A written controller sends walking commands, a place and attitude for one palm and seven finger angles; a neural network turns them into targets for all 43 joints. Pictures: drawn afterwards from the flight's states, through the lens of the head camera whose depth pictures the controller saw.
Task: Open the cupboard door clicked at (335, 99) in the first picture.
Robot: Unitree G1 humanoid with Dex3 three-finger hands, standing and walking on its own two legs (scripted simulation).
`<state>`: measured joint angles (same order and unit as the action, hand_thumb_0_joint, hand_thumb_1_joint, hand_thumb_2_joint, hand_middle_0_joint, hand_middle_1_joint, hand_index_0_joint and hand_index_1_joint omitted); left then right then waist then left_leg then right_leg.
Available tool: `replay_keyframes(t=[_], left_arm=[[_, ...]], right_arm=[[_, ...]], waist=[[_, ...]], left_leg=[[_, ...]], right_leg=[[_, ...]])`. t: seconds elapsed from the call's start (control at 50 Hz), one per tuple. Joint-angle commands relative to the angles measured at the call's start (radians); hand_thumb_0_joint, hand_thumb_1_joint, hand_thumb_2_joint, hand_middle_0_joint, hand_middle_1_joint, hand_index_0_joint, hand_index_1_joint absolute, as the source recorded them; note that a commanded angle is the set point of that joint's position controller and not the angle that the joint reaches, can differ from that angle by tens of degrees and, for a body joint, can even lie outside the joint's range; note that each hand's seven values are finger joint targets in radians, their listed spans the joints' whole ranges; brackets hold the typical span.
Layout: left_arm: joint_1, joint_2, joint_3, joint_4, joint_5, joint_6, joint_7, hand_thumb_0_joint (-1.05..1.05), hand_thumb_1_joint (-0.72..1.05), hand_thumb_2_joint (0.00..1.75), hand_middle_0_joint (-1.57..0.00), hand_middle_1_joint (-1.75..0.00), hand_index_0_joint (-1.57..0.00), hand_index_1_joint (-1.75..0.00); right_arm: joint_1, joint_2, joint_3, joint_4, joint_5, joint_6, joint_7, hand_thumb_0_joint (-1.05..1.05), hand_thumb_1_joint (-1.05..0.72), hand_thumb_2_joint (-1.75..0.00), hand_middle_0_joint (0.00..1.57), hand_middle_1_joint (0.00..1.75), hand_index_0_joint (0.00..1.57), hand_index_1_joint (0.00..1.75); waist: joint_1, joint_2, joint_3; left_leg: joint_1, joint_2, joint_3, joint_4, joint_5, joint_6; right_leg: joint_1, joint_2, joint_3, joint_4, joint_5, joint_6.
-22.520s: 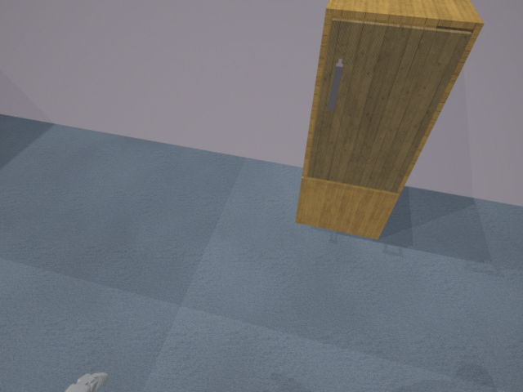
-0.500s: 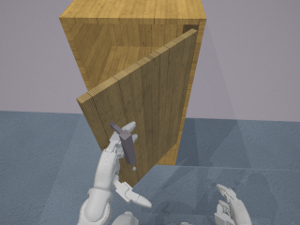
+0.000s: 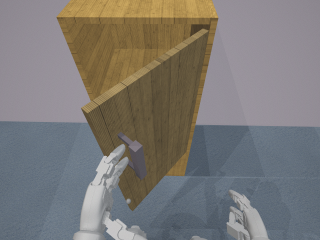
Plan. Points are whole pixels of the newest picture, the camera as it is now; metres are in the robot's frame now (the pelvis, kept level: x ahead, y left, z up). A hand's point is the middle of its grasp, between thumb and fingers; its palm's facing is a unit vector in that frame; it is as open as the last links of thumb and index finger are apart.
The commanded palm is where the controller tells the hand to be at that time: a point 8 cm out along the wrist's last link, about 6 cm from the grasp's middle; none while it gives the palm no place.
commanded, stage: slide the hand sideways off the handle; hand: left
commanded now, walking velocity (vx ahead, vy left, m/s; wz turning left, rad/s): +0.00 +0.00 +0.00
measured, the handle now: (132, 157) +0.30 +0.08 +0.07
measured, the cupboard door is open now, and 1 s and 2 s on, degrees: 50 50 50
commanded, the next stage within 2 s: draw the hand back to the body in 0.52 s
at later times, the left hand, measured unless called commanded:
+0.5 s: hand (102, 217) +0.17 +0.12 +0.07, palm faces +0.01 -1.00 -0.03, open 15.9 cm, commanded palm +0.13 +0.18 +0.07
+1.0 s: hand (69, 215) +0.16 +0.16 +0.12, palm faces +0.00 -1.00 -0.04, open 16.3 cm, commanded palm +0.13 +0.22 +0.13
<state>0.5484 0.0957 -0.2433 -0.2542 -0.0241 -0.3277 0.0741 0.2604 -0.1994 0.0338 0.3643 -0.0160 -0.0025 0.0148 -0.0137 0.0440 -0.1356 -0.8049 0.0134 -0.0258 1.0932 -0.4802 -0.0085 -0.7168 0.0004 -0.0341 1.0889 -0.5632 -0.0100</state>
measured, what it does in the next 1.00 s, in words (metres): stands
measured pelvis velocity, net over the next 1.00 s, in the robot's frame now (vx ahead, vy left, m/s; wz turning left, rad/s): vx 0.00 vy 0.01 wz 0.01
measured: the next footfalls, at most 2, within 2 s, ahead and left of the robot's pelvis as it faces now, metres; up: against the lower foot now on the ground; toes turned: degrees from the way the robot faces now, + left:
none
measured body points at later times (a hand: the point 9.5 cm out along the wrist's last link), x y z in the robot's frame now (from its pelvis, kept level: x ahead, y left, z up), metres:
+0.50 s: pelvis +0.00 -0.02 -0.01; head +0.03 -0.03 +0.44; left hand +0.16 +0.18 +0.07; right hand +0.18 -0.25 -0.08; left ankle +0.04 +0.12 -0.66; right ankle -0.01 -0.12 -0.66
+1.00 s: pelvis +0.00 +0.01 +0.01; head +0.00 +0.00 +0.46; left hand +0.15 +0.22 +0.12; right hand +0.19 -0.21 -0.05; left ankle +0.04 +0.12 -0.66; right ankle -0.01 -0.12 -0.66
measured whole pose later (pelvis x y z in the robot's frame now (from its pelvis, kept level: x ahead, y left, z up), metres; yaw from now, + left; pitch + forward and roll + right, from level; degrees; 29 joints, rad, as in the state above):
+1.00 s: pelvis +0.00 +0.01 +0.01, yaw +1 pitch +8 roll -2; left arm 0.70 0.22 0.06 -0.43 -0.26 -0.21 -0.16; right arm 0.29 -0.20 0.03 0.38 0.05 -0.04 -0.07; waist 0.01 0.06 -0.16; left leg -0.72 0.02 -0.05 1.05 -0.46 0.00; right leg -0.61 0.01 -0.05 1.00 -0.53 0.00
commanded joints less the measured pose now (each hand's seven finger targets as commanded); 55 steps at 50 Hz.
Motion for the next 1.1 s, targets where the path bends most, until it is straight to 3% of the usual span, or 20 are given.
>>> replay_keyframes(t=[0.0,0.06,0.1,0.2,0.28,0.34,0.44,0.54,0.6,0.66,0.72,0.78,0.86,0.92,0.96,1.02,1.08], left_arm=[[0.036,0.024,0.087,-0.234,-0.028,-0.089,-0.015,0.00,-0.50,0.30,-0.15,-0.30,-0.15,-0.30],[0.041,0.061,0.130,-0.245,-0.043,-0.090,-0.039,0.00,-0.50,0.30,-0.15,-0.30,-0.15,-0.30],[0.041,0.070,0.145,-0.243,-0.051,-0.090,-0.053,0.00,-0.50,0.30,-0.15,-0.30,-0.15,-0.30],[0.105,0.076,0.186,-0.256,-0.101,-0.077,-0.094,0.00,-0.50,0.30,-0.15,-0.30,-0.15,-0.30],[0.156,0.118,0.261,-0.236,-0.129,-0.072,-0.118,0.00,-0.50,0.30,-0.15,-0.30,-0.15,-0.30],[0.179,0.126,0.296,-0.226,-0.155,-0.082,-0.143,0.00,-0.50,0.30,-0.15,-0.30,-0.15,-0.30],[0.218,0.150,0.344,-0.234,-0.196,-0.109,-0.190,0.00,-0.50,0.30,-0.15,-0.30,-0.15,-0.30],[0.111,0.136,0.272,-0.265,-0.214,-0.157,-0.261,0.00,-0.50,0.30,-0.15,-0.30,-0.15,-0.30],[0.097,0.134,0.246,-0.272,-0.224,-0.170,-0.295,0.00,-0.50,0.30,-0.15,-0.30,-0.15,-0.30],[0.127,0.237,0.346,-0.329,-0.222,-0.133,-0.280,0.00,-0.50,0.30,-0.15,-0.30,-0.15,-0.30],[0.161,0.212,0.347,-0.377,-0.218,-0.064,-0.240,0.00,-0.50,0.30,-0.15,-0.30,-0.15,-0.30],[0.203,0.175,0.351,-0.356,-0.231,0.001,-0.215,0.00,-0.50,0.30,-0.15,-0.30,-0.15,-0.30],[0.161,0.179,0.345,-0.348,-0.237,0.046,-0.221,0.00,-0.50,0.30,-0.15,-0.30,-0.15,-0.30],[0.143,0.205,0.352,-0.391,-0.238,0.050,-0.242,0.00,-0.50,0.30,-0.15,-0.30,-0.15,-0.30],[0.126,0.239,0.380,-0.426,-0.240,0.047,-0.247,0.00,-0.50,0.30,-0.15,-0.30,-0.15,-0.30],[0.094,0.246,0.393,-0.459,-0.248,0.050,-0.251,0.00,-0.47,0.32,-0.15,-0.30,-0.15,-0.30],[0.096,0.265,0.441,-0.446,-0.263,0.075,-0.247,0.00,-0.36,0.36,-0.16,-0.30,-0.16,-0.30]], right_arm=[[-0.056,-0.103,-0.060,-0.169,0.007,-0.064,-0.011,0.00,-0.90,-0.90,0.20,0.30,0.20,0.30],[-0.060,-0.104,-0.062,-0.171,0.010,-0.061,-0.020,0.00,-0.90,-0.90,0.20,0.30,0.20,0.30],[-0.062,-0.104,-0.062,-0.169,0.013,-0.060,-0.024,0.00,-0.90,-0.90,0.20,0.30,0.20,0.30],[-0.065,-0.101,-0.066,-0.174,0.023,-0.060,-0.034,0.00,-0.90,-0.90,0.20,0.30,0.20,0.30],[-0.074,-0.095,-0.073,-0.164,0.027,-0.058,-0.045,0.00,-0.90,-0.90,0.20,0.30,0.20,0.30],[-0.077,-0.094,-0.079,-0.157,0.030,-0.055,-0.050,0.00,-0.90,-0.90,0.20,0.30,0.20,0.30],[-0.089,-0.092,-0.087,-0.151,0.035,-0.058,-0.061,0.00,-0.90,-0.90,0.20,0.30,0.20,0.30],[-0.071,-0.115,-0.084,-0.139,0.036,-0.089,-0.072,0.00,-0.90,-0.90,0.20,0.30,0.20,0.30],[-0.060,-0.120,-0.085,-0.135,0.036,-0.110,-0.078,0.00,-0.90,-0.90,0.20,0.30,0.20,0.30],[-0.064,-0.122,-0.089,-0.150,0.045,-0.101,-0.085,0.00,-0.90,-0.90,0.20,0.30,0.20,0.30],[-0.074,-0.104,-0.081,-0.171,0.056,-0.088,-0.086,0.00,-0.90,-0.90,0.20,0.30,0.20,0.30],[-0.088,-0.095,-0.074,-0.175,0.064,-0.079,-0.086,0.00,-0.90,-0.90,0.20,0.30,0.20,0.30],[-0.094,-0.112,-0.065,-0.167,0.064,-0.087,-0.092,0.00,-0.90,-0.90,0.20,0.30,0.20,0.30],[-0.081,-0.119,-0.057,-0.163,0.064,-0.103,-0.091,0.00,-0.90,-0.90,0.20,0.30,0.20,0.30],[-0.078,-0.122,-0.057,-0.160,0.064,-0.115,-0.091,0.00,-0.90,-0.90,0.20,0.30,0.20,0.30],[-0.075,-0.122,-0.046,-0.153,0.068,-0.131,-0.089,0.00,-0.90,-0.90,0.20,0.30,0.20,0.30],[-0.088,-0.120,-0.042,-0.143,0.073,-0.140,-0.089,0.00,-0.90,-0.90,0.20,0.30,0.20,0.30]], waist=[[0.005,-0.079,-0.152],[0.008,-0.088,-0.145],[0.007,-0.061,-0.133],[0.015,-0.060,-0.138],[0.028,-0.066,-0.137],[0.027,-0.097,-0.126],[0.035,-0.082,-0.135],[-0.016,-0.077,-0.109],[-0.018,-0.070,-0.129],[0.028,-0.024,-0.187],[0.044,0.015,-0.181],[0.045,-0.018,-0.126],[0.021,-0.067,-0.059],[0.023,-0.014,-0.061],[0.026,-0.015,-0.075],[0.026,0.043,-0.054],[0.037,0.039,-0.029]], left_leg=[[0.133,-0.023,-0.001,-0.138,0.165,0.030],[0.103,-0.027,0.002,-0.126,0.145,0.032],[0.096,-0.029,0.005,-0.120,0.132,0.031],[0.091,-0.033,0.010,-0.114,0.147,0.029],[0.068,-0.036,0.014,-0.097,0.162,0.025],[0.053,-0.036,0.011,-0.087,0.154,0.022],[0.035,-0.038,0.011,-0.068,0.156,0.019],[0.014,-0.033,-0.002,-0.031,0.121,0.030],[0.019,-0.031,-0.008,-0.022,0.119,0.035],[0.073,-0.028,-0.003,-0.070,0.147,0.036],[0.143,-0.029,-0.003,-0.133,0.168,0.036],[0.151,-0.030,-0.007,-0.171,0.153,0.034],[0.163,-0.022,-0.021,-0.205,0.114,0.037],[0.200,-0.021,-0.025,-0.233,0.116,0.036],[0.221,-0.020,-0.028,-0.241,0.131,0.037],[0.249,-0.019,-0.034,-0.270,0.109,0.033],[0.256,-0.016,-0.041,-0.296,0.093,0.030]], right_leg=[[0.035,0.024,-0.015,-0.168,0.278,-0.015],[0.043,0.024,0.001,-0.175,0.255,-0.013],[0.026,0.022,0.007,-0.177,0.238,-0.013],[0.056,0.021,0.015,-0.190,0.263,-0.007],[0.080,0.013,0.041,-0.196,0.301,0.000],[0.084,0.007,0.055,-0.201,0.317,0.010],[0.092,-0.002,0.077,-0.199,0.337,0.018],[0.010,-0.004,0.084,-0.203,0.253,0.021],[-0.008,-0.001,0.077,-0.191,0.228,0.016],[0.045,0.014,0.058,-0.193,0.209,-0.002],[0.063,0.028,0.005,-0.195,0.231,-0.009],[0.082,0.034,-0.016,-0.224,0.223,-0.003],[0.080,0.038,-0.022,-0.270,0.174,0.002],[0.086,0.039,-0.032,-0.276,0.174,-0.002],[0.108,0.040,-0.030,-0.283,0.189,-0.005],[0.101,0.042,-0.040,-0.295,0.167,-0.008],[0.122,0.044,-0.046,-0.314,0.157,-0.010]])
